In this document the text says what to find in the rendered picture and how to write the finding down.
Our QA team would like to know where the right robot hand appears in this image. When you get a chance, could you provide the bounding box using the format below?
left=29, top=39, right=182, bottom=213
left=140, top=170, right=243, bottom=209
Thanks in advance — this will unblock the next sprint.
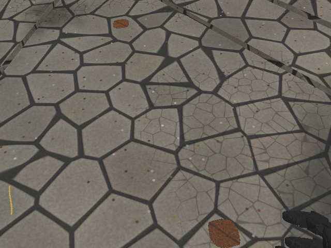
left=275, top=211, right=331, bottom=248

